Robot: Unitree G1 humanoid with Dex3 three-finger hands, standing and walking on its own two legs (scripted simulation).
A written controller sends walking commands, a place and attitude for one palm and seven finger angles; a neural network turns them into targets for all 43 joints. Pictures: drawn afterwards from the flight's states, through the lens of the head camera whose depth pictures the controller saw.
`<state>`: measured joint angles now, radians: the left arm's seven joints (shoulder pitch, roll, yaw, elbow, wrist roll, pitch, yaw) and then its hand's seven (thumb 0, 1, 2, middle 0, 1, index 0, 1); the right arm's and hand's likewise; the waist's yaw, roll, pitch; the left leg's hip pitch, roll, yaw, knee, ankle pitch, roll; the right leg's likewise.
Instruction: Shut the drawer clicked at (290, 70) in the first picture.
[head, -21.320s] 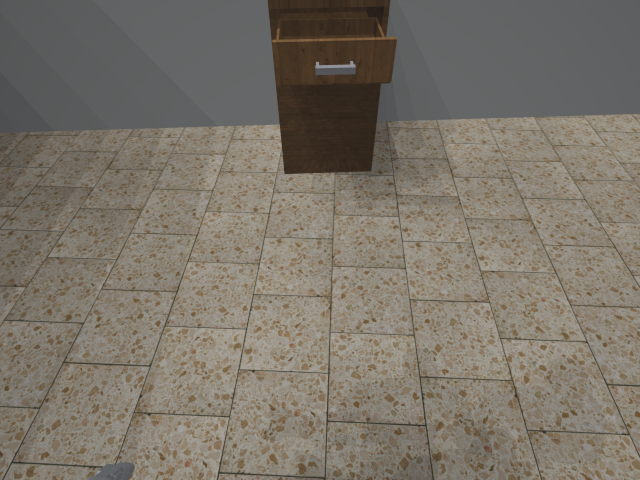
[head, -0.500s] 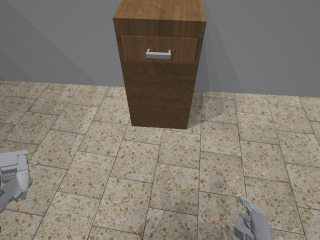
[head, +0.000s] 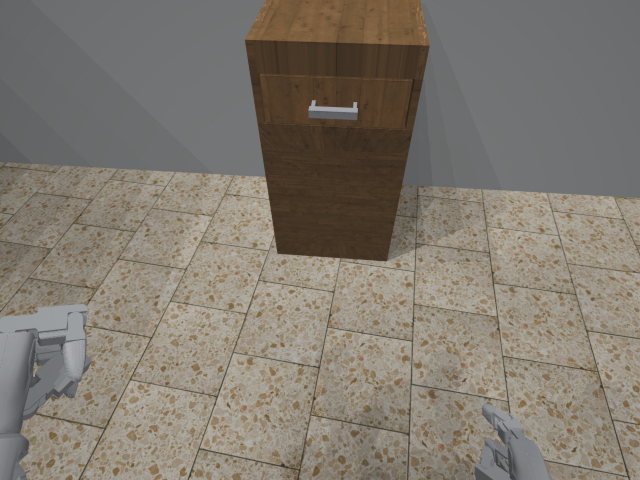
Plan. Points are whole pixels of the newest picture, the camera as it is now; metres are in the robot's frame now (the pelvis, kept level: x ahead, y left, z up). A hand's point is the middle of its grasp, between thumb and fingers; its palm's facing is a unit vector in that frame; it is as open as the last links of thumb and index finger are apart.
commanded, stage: let the arm hang, fingers relaxed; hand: left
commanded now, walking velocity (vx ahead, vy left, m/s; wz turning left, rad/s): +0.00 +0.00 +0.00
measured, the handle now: (333, 108) +1.00 +0.02 -0.08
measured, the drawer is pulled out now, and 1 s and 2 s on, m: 0.00 0.00 0.00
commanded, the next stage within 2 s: look to check the result in 1.06 s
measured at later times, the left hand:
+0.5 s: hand out of the picture -0.04 +0.21 -0.16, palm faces -0.02 -0.96 -0.29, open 4.9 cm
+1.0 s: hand out of the picture +0.07 +0.18 -0.16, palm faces -0.02 -0.97 -0.25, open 7.4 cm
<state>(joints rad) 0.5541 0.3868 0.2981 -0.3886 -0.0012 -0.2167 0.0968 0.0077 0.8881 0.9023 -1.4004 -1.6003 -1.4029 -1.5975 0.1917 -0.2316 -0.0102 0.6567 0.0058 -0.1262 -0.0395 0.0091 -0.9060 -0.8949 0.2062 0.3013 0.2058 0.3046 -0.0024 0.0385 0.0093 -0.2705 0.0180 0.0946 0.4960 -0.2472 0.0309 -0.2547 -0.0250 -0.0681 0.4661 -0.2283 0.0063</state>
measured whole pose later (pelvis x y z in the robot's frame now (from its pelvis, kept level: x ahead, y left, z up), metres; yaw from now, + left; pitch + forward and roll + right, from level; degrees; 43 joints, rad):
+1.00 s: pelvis +0.00 -0.02 +0.01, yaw +0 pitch -1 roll +0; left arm 0.14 0.19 0.01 1.12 0.02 -0.02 0.01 0.00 0.90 0.90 -0.20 -0.31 -0.20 -0.30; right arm 0.19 -0.21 -0.02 1.13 -0.02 -0.01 -0.02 0.00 -0.91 -0.89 0.20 0.30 0.20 0.30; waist -0.02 0.03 0.03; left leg -0.16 0.02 0.09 0.36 -0.19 0.01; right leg -0.16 -0.01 -0.07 0.37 -0.19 -0.02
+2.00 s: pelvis +0.03 -0.03 +0.01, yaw +0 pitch +0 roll +0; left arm 0.09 0.30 0.02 1.13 0.02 -0.02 0.00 0.00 0.90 0.90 -0.20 -0.30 -0.20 -0.30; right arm 0.12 -0.32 -0.01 1.12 -0.02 -0.01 -0.01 0.00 -0.91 -0.89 0.21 0.30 0.21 0.30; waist -0.02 0.03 0.05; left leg -0.10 0.04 0.09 0.29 -0.19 -0.02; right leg -0.10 0.01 -0.08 0.29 -0.19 -0.03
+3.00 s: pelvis +0.04 -0.03 +0.01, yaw -1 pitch -1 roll +0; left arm 0.10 0.32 0.02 1.13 0.01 -0.02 0.00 0.00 0.90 0.90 -0.20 -0.30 -0.20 -0.30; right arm 0.13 -0.33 -0.01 1.12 -0.01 -0.01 -0.01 0.00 -0.91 -0.89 0.21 0.30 0.21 0.30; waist -0.02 0.02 0.04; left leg -0.07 0.04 0.09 0.28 -0.19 -0.02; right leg -0.07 0.02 -0.07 0.28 -0.19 -0.03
